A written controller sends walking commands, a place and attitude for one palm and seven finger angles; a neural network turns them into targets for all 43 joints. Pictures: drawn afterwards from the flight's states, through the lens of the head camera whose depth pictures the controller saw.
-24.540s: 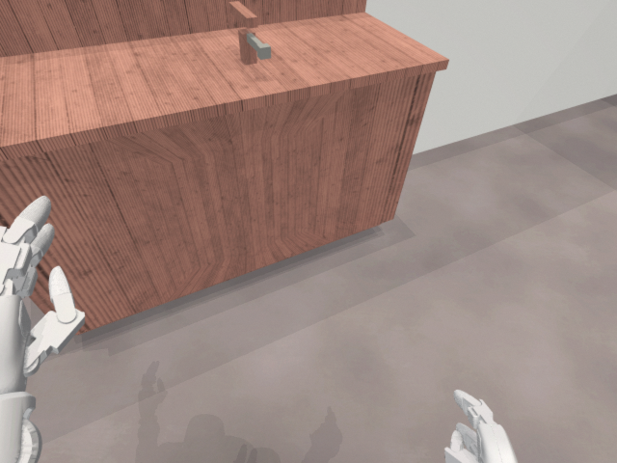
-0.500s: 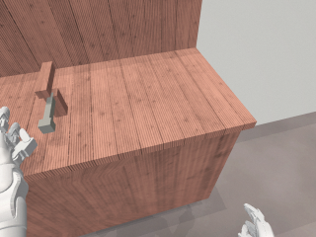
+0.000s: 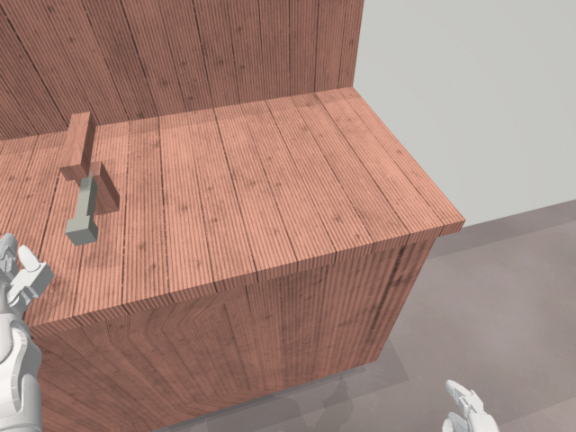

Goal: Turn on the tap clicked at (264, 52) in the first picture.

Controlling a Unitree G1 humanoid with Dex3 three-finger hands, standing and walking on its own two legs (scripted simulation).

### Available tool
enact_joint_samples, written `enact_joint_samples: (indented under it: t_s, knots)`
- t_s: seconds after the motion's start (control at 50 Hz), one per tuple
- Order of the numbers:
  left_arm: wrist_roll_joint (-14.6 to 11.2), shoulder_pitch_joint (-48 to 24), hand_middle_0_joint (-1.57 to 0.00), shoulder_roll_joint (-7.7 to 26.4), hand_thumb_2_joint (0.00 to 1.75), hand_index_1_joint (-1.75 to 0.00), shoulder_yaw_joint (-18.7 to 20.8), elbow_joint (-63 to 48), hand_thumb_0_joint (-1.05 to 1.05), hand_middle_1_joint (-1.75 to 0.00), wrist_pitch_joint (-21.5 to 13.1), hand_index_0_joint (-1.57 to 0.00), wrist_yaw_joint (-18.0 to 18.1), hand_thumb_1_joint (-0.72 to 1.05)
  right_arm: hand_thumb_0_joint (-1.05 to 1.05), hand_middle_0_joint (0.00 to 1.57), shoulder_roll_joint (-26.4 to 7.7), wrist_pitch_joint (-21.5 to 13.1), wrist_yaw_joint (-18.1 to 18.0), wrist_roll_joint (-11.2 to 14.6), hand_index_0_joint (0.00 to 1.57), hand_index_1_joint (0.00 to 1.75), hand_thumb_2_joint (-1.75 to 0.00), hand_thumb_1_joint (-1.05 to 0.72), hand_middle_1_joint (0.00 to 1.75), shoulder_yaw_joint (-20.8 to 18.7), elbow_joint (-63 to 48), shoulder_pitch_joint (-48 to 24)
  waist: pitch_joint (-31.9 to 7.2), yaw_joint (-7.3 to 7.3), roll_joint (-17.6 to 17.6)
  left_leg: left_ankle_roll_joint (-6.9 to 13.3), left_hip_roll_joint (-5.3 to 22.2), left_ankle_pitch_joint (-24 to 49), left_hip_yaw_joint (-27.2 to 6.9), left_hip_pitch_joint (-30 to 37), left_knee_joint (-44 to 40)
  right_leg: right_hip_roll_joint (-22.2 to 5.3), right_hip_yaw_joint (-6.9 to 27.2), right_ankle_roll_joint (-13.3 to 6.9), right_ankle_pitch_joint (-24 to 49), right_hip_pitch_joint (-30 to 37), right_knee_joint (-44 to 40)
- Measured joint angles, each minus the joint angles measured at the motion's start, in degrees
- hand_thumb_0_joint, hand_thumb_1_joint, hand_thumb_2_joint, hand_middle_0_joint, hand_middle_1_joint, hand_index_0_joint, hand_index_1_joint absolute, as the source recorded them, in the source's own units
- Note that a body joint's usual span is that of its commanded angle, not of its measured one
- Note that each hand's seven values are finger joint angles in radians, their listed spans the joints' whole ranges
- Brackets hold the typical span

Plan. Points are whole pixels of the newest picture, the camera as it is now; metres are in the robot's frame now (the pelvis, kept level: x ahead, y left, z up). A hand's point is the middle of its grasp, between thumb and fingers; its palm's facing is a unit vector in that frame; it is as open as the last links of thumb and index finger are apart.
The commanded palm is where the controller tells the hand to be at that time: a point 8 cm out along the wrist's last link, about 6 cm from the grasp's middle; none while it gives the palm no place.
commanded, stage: reach beside the lever's end, fingers flat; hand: left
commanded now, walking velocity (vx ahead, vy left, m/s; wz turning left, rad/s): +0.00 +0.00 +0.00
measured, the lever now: (82, 230) +0.33 +0.31 +0.12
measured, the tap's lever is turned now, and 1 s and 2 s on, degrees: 0 0 17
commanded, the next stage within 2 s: push the lever round in 0.58 s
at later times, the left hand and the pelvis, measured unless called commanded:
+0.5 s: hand (44, 257) +0.28 +0.34 +0.12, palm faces +0.62 -0.78 -0.10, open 7.8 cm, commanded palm +0.24 +0.36 +0.11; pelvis +0.00 -0.01 +0.00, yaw +0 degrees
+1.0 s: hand (67, 254) +0.30 +0.32 +0.11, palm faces +0.56 -0.82 -0.09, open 7.8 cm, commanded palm +0.25 +0.35 +0.11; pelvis +0.00 +0.00 +0.00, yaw +0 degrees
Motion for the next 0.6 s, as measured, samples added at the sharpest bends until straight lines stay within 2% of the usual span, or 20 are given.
enact_joint_samples:
  t_s: [0.12,0.2,0.26,0.32,0.42,0.5,0.6]
  knots:
    - [-0.47,-3.18,-0.15,0.17,0.90,-0.15,-1.29,0.12,0.02,-0.15,-1.30,-0.15,-0.97,0.90,0.01,0.20,-0.38,-1.03,-0.88,0.36,0.20,0.30,-0.90,-0.90,0.30,0.50,0.94,-1.42,0.86,0.91,0.70,0.05,-0.42,0.20,-1.01,-0.37,0.73,-0.36,-1.03,0.03,0.00,0.20,0.34]
    - [-0.84,-5.66,-0.15,0.16,0.90,-0.15,-3.95,1.81,0.02,-0.15,0.72,-0.15,-2.38,0.91,0.01,0.20,-0.27,-1.27,-1.44,0.84,0.20,0.30,-0.90,-0.90,0.30,1.07,0.88,-2.44,0.72,0.89,0.98,0.12,-0.71,0.81,-1.04,-0.51,0.10,-0.66,-1.08,0.11,0.30,-0.13,0.20]
    - [-0.53,-6.22,-0.15,0.04,0.90,-0.15,-4.79,2.92,0.02,-0.15,2.82,-0.15,-2.14,0.90,0.01,0.20,0.19,-0.96,-1.32,0.76,0.20,0.30,-0.90,-0.90,0.30,1.33,0.09,-2.76,0.29,0.40,0.71,0.05,-0.67,1.21,-0.65,-0.46,-0.66,-0.65,-0.67,0.07,0.55,-0.48,-0.01]
    - [0.19,-5.18,-0.16,-0.30,0.90,-0.15,-4.13,2.73,0.02,-0.15,3.24,-0.15,-0.44,0.90,0.01,0.21,0.55,-0.51,-0.80,0.33,0.20,0.30,-0.90,-0.90,0.30,1.32,-0.84,-2.58,-0.09,-0.15,0.47,-0.08,-0.35,1.16,-0.16,-0.27,-0.98,-0.36,-0.16,-0.04,0.64,-0.58,-0.17]
    - [0.99,-3.76,-0.16,0.41,0.90,-0.15,-1.01,2.34,0.02,-0.15,1.07,-0.15,1.75,0.90,0.01,0.21,0.61,0.57,-0.07,-0.18,0.20,0.30,-0.90,-0.90,0.30,1.00,-1.01,-1.60,-0.33,-0.45,-0.09,-0.35,0.22,0.41,0.00,-0.29,-0.24,0.21,0.02,-0.34,0.22,-0.55,0.21]
    - [0.57,-3.62,-0.16,1.68,0.90,-0.15,0.29,2.65,0.02,-0.15,0.04,-0.15,0.44,0.90,0.01,0.20,-0.24,0.97,-0.23,0.18,0.20,0.30,-0.90,-0.90,0.30,0.64,-0.24,-0.63,-0.05,-0.08,0.29,-0.43,0.34,-0.08,-0.50,-0.32,0.49,0.38,-0.46,-0.47,-0.08,-0.15,0.30]
    - [-0.95,-4.75,-0.15,2.40,0.90,-0.15,-0.59,4.67,0.02,-0.15,1.13,-0.15,-2.90,0.90,0.01,0.20,-1.20,0.96,-1.13,0.98,0.20,0.30,-0.90,-0.90,0.30,0.38,0.81,-0.22,0.28,0.36,0.91,-0.34,0.08,0.18,-0.97,-0.62,0.35,0.16,-0.93,-0.39,0.04,-0.22,0.04]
